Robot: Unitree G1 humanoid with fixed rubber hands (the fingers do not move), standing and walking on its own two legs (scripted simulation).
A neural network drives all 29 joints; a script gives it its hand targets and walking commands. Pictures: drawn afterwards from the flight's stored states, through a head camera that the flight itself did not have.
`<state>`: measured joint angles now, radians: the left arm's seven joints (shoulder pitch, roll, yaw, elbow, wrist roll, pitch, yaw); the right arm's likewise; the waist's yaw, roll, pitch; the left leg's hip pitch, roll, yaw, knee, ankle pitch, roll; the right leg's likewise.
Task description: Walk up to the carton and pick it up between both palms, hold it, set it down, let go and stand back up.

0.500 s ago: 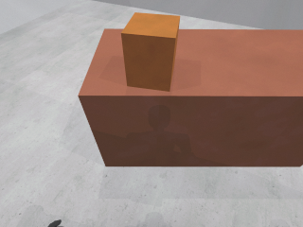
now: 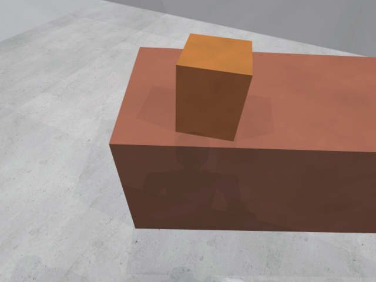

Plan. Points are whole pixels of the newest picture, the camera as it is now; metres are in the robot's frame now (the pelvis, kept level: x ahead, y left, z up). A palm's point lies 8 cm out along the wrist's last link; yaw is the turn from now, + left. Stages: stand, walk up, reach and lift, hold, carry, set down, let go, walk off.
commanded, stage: walk up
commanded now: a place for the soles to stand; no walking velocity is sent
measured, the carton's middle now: (212, 88) +0.68 -0.05 +0.05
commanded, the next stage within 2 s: none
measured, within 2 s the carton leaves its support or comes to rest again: neither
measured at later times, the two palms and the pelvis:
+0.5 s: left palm (94, 240) +0.23 +0.23 -0.08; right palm out of the picture +0.17 -0.39 -0.13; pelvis +0.14 -0.08 +0.00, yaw -2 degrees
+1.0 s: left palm (99, 213) +0.31 +0.25 -0.12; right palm (331, 236) +0.27 -0.36 -0.11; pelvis +0.22 -0.05 -0.01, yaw -3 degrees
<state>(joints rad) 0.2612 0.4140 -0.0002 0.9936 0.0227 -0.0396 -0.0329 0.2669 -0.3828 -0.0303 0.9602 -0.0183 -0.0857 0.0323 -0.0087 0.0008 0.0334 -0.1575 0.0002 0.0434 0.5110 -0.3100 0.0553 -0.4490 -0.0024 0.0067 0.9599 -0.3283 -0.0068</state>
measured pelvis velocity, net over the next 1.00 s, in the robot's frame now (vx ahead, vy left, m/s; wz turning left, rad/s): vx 0.22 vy -0.05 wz -0.06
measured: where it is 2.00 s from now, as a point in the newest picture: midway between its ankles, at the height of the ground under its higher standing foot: outside the picture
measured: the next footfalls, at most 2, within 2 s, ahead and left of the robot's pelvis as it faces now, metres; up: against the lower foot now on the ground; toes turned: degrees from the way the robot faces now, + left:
right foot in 0.30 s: +0.24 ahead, -0.13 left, +0.00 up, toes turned -2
left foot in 0.88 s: +0.29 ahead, +0.06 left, +0.00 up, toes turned -4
